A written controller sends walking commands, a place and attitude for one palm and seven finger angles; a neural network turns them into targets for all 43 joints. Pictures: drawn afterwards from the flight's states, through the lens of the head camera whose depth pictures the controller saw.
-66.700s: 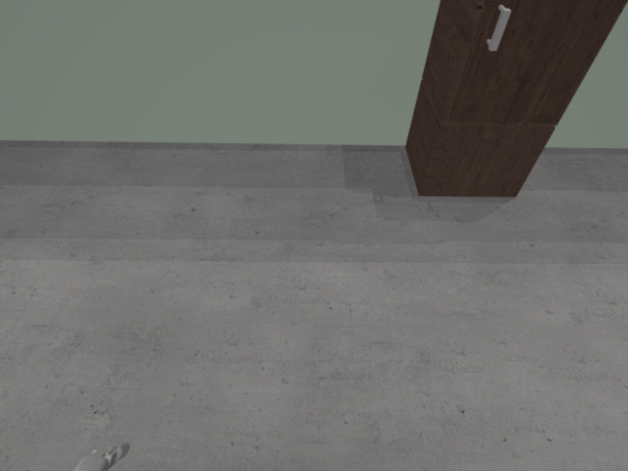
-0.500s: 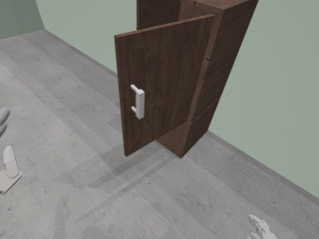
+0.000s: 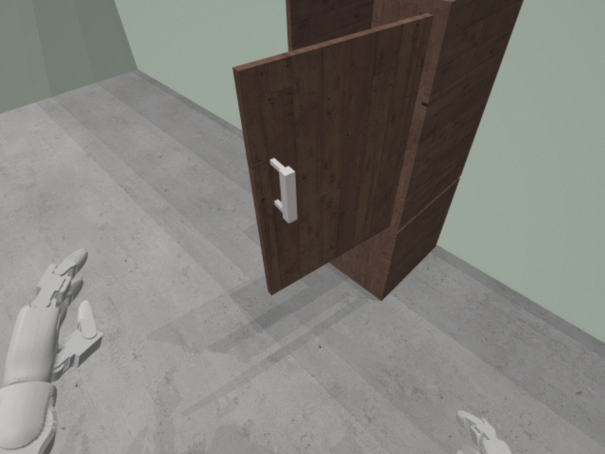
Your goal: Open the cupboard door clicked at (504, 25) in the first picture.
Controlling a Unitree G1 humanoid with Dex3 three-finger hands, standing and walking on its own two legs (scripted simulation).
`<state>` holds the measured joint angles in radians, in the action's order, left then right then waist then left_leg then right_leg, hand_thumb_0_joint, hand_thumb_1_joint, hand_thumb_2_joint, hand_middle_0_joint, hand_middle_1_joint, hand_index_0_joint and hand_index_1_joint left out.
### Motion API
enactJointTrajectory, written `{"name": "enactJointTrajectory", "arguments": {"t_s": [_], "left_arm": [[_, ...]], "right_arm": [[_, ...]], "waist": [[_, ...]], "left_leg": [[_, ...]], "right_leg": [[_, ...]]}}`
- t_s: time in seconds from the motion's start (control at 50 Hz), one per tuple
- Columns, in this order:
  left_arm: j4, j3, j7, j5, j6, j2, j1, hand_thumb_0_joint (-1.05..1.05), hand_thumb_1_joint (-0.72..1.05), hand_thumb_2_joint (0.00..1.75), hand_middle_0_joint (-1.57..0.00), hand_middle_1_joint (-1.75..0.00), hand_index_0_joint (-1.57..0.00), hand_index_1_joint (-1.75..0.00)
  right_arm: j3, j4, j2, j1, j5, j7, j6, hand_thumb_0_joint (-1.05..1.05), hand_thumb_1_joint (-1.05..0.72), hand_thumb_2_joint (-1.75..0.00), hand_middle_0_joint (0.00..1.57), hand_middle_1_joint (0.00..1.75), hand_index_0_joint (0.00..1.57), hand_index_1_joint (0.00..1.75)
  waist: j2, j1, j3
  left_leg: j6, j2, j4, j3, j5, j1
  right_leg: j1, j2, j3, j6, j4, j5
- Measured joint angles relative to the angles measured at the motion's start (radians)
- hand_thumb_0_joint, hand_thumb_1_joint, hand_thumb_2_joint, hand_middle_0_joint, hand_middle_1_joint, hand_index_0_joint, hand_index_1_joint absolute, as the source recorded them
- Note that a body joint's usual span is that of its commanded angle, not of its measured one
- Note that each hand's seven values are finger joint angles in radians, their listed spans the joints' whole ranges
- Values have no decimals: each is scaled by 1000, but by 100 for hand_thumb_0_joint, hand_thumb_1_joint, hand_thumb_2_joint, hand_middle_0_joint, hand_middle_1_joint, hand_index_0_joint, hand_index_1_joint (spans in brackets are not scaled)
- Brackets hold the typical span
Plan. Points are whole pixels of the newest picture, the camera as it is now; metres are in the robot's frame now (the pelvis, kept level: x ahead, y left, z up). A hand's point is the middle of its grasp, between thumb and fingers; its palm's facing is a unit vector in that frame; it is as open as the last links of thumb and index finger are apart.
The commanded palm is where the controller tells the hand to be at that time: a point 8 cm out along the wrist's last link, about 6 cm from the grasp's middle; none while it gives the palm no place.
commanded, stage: let the arm hang, fingers relaxed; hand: left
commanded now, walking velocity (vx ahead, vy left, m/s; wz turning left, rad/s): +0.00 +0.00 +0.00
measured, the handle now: (282, 190) +0.58 +0.08 +0.02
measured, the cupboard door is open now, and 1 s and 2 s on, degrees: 80 80 80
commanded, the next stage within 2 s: look to check the result in 1.02 s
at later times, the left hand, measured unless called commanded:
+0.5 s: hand out of the picture +0.02 +0.21 -0.15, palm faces +0.00 -0.96 -0.29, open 7.2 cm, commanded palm none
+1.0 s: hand out of the picture +0.07 +0.21 -0.15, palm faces -0.02 -0.96 -0.27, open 7.4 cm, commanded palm none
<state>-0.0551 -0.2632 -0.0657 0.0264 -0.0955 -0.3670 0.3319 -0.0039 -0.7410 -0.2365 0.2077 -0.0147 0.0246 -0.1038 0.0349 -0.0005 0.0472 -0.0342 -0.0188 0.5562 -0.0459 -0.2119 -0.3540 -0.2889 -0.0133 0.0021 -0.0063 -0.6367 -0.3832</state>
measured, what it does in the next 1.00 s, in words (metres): stands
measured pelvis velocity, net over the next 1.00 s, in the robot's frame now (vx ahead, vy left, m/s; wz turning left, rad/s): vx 0.01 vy -0.01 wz -0.01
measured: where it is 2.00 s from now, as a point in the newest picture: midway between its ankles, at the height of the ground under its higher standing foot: outside the picture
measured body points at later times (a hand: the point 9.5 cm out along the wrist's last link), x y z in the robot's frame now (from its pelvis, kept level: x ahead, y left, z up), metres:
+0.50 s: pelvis +0.01 -0.01 +0.01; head +0.03 -0.02 +0.46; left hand +0.02 +0.26 -0.13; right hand +0.04 -0.28 -0.14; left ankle +0.05 +0.10 -0.73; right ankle -0.01 -0.12 -0.73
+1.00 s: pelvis +0.01 -0.01 +0.02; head +0.02 -0.01 +0.47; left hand +0.07 +0.26 -0.13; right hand +0.05 -0.28 -0.13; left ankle +0.05 +0.10 -0.73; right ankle -0.01 -0.12 -0.73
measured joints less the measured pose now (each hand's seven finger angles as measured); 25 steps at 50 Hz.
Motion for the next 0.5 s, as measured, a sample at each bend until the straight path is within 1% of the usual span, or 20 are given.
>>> {"name": "enactJointTrajectory", "arguments": {"t_s": [0.02, 0.04, 0.08, 0.14, 0.2, 0.22, 0.24, 0.3, 0.4, 0.5], "left_arm": [[113, 37, 16, 2, 38, 15, -33, 1, 90, 90, -20, -30, -20, -30], [229, 76, 29, 6, 69, 37, -61, 1, 90, 90, -20, -30, -20, -30], [435, 154, 51, 11, 111, 85, -86, 1, 91, 90, -20, -30, -20, -29], [667, 241, 69, 8, 134, 149, -84, 1, 91, 90, -20, -30, -20, -29], [832, 287, 70, -1, 137, 201, -67, 1, 91, 90, -20, -30, -20, -29], [864, 264, 52, -17, 127, 209, -67, 0, 94, 89, -21, -30, -21, -30], [892, 251, 42, -20, 118, 201, -72, -1, 97, 89, -21, -30, -21, -30], [976, 248, 45, -17, 109, 164, -82, -3, 99, 89, -21, -30, -21, -30], [1094, 248, 51, -17, 106, 128, -82, -1, 96, 89, -21, -30, -21, -30], [1163, 248, 52, -19, 102, 110, -93, 0, 93, 89, -21, -30, -21, -30]], "right_arm": [[-2, -22, -10, -19, -3, -5, 20, 1, -90, -89, 20, 30, 21, 30], [-4, -45, -18, -36, -4, -9, 37, 1, -90, -89, 20, 30, 21, 30], [-5, -83, -21, -46, -3, -17, 61, 1, -90, -89, 20, 30, 21, 30], [-1, -130, -9, -26, -9, -30, 87, 1, -91, -89, 20, 30, 21, 30], [4, -181, 3, -5, -13, -30, 104, 1, -91, -89, 20, 30, 21, 30], [3, -198, 6, 4, -12, -27, 107, 1, -91, -89, 20, 30, 21, 30], [3, -216, 9, 13, -10, -23, 110, 1, -91, -89, 20, 30, 21, 30], [-1, -268, 8, 24, -9, -12, 121, 1, -91, -89, 20, 30, 21, 30], [-11, -321, -8, 20, -4, -2, 127, 1, -91, -89, 20, 30, 20, 30], [-11, -350, -14, 0, -1, -2, 123, 1, -91, -89, 20, 30, 20, 30]], "waist": [[9, -2, -2], [24, -5, -11], [38, -20, -25], [3, -35, -50], [-48, -33, -89], [-61, -30, -99], [-70, -23, -108], [-75, -10, -125], [-44, -8, -129], [-11, -7, -123]], "left_leg": [[-1, -7, 13, -5, -5, -14], [0, -6, 25, -5, -11, -20], [6, -2, 30, 3, -17, -16], [15, 0, 16, 12, -19, 6], [21, 7, -12, 16, -13, 40], [24, 11, -21, 22, -8, 45], [27, 16, -30, 29, -3, 51], [34, 28, -57, 41, 11, 68], [34, 36, -94, 40, 27, 96], [30, 34, -133, 30, 47, 123]], "right_leg": [[-4, -10, -7, 1, 15, 32], [-9, -9, -7, 4, 12, 56], [-2, -5, 0, 7, 7, 44], [22, -3, 9, -1, 17, 24], [56, 6, 11, -7, 48, 33], [66, 11, 18, -10, 65, 40], [78, 16, 24, -12, 83, 49], [109, 30, 34, -19, 140, 77], [149, 39, 32, -20, 206, 112], [170, 36, 23, -15, 241, 133]]}}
